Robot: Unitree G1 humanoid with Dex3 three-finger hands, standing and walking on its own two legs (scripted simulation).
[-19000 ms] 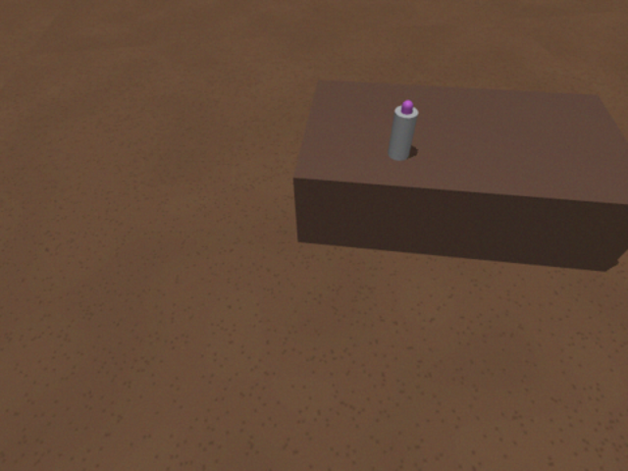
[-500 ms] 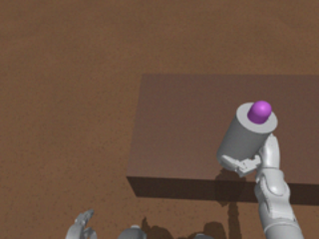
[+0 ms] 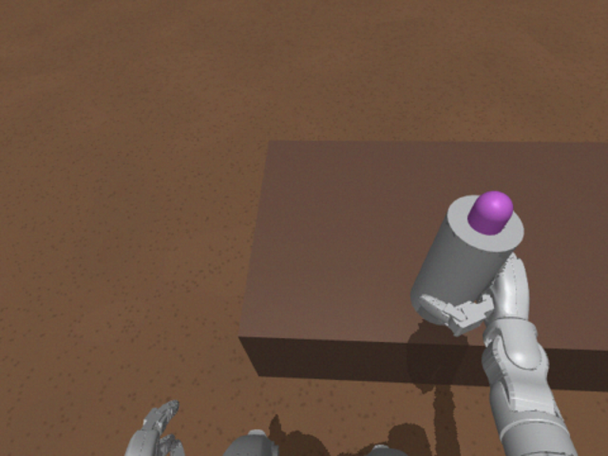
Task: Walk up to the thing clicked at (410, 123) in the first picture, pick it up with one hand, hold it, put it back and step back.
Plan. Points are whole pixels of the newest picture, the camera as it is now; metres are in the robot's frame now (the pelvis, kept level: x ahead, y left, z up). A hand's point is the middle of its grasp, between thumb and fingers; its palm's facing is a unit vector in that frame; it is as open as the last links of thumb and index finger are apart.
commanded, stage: crouch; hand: right
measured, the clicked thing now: (463, 258) +0.34 -0.17 +0.08
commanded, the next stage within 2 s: lower in 1.28 s
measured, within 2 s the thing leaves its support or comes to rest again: neither
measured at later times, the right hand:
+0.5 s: hand (423, 276) +0.42 -0.18 -0.12, palm faces +0.07 +1.00 +0.00, open 10.9 cm
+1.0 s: hand (411, 269) +0.48 -0.18 -0.19, palm faces +0.10 +0.99 -0.01, open 10.9 cm
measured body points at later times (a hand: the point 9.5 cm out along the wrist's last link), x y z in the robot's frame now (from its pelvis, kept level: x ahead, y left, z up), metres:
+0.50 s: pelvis -0.03 +0.00 -0.12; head +0.13 -0.03 +0.31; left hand +0.06 +0.28 -0.23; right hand +0.41 -0.23 -0.12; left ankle +0.05 +0.15 -0.70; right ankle -0.01 -0.12 -0.70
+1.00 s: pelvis -0.05 +0.00 -0.19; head +0.15 -0.03 +0.21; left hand -0.03 +0.28 -0.30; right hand +0.46 -0.23 -0.19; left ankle +0.05 +0.15 -0.70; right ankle -0.01 -0.12 -0.70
